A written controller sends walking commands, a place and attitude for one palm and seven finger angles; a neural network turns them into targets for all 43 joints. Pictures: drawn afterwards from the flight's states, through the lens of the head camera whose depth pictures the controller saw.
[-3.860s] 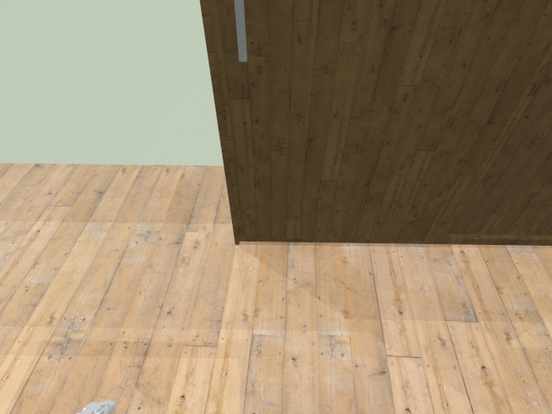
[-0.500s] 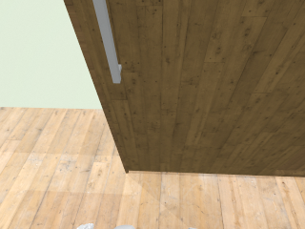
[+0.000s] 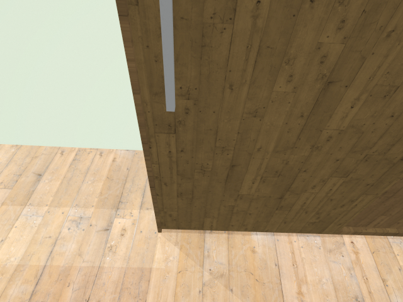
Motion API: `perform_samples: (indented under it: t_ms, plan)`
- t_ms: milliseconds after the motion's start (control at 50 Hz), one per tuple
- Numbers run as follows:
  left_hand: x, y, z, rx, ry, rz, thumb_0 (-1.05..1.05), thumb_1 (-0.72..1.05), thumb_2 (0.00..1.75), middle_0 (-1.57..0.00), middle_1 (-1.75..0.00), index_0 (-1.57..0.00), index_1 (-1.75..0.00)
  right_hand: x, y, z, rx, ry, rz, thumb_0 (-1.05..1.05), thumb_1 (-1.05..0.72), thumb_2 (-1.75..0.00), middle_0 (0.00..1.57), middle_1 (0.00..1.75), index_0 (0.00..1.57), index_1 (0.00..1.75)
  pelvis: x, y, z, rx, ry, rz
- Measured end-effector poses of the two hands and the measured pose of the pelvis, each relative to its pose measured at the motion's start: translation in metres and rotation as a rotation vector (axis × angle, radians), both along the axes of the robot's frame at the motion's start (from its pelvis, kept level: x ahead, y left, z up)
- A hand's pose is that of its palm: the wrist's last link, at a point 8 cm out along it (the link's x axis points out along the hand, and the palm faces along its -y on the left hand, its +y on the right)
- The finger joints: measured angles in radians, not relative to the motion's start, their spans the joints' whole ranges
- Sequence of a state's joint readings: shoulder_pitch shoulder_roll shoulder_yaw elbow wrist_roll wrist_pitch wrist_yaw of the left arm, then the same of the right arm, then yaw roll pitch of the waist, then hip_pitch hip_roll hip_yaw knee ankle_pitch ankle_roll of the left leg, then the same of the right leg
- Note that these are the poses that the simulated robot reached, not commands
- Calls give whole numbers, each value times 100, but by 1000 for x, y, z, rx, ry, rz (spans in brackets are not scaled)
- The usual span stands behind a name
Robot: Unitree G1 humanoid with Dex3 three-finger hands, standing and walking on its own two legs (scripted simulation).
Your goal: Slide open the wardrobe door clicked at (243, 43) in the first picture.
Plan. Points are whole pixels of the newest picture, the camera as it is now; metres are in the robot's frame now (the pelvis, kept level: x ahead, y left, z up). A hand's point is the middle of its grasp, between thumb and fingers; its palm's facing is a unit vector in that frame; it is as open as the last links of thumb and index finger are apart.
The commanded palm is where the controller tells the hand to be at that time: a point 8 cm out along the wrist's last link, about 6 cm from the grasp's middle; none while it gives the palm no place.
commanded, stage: come to a stop and stand still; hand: left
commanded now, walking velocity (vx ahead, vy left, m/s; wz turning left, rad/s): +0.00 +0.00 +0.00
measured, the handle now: (169, 50) +0.54 +0.10 +0.23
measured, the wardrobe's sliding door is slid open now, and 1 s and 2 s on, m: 0.00 0.00 0.00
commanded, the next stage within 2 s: look again from close up in 0.68 s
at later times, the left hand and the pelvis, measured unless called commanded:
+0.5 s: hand out of the picture +0.04 +0.13 -0.18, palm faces +0.03 -0.97 -0.24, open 7.3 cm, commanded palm none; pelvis +0.02 -0.05 -0.01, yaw +1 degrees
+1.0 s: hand out of the picture +0.02 +0.13 -0.18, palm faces +0.05 -0.98 -0.21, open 7.4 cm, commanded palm none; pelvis +0.02 -0.05 -0.01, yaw +1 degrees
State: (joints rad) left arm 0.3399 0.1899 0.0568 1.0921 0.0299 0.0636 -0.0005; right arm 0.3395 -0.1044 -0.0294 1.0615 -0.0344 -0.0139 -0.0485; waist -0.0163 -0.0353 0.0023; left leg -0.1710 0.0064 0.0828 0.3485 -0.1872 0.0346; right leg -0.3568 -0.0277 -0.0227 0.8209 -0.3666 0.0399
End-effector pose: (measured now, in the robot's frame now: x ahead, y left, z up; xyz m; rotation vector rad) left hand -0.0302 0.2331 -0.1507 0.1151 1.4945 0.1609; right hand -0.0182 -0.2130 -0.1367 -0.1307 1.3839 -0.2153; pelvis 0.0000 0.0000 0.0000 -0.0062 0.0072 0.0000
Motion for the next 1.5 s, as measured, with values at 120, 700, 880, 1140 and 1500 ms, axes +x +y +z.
perform_samples:
  t_ms: [120,700,880,1140,1500]
  plan:
    - [21,-27,-4,29,-60,-47,1,91,89,-20,-29,-20,-29,-27,-19,-21,46,91,-26,0,-90,-90,20,30,20,30,-2,-20,-12,24,9,-19]
    - [51,-63,1,48,-142,-26,1,91,89,-20,-30,-20,-30,46,-62,-26,45,-11,83,0,-91,-90,20,30,20,29,23,-55,-12,21,-22,12]
    - [43,-63,-2,33,-121,-14,1,90,89,-20,-30,-20,-30,55,-65,-21,24,-23,96,0,-91,-90,20,30,20,29,22,-54,-10,17,-27,14]
    - [50,-44,3,56,-153,-27,1,90,89,-20,-30,-20,-30,56,-58,-18,23,-40,105,0,-91,-90,20,30,20,29,15,-46,-9,16,-32,12]
    - [53,-27,7,71,-163,-44,1,90,89,-20,-30,-20,-30,41,-56,-17,14,-16,105,0,-90,-90,20,30,20,29,7,-38,-7,18,-32,11]
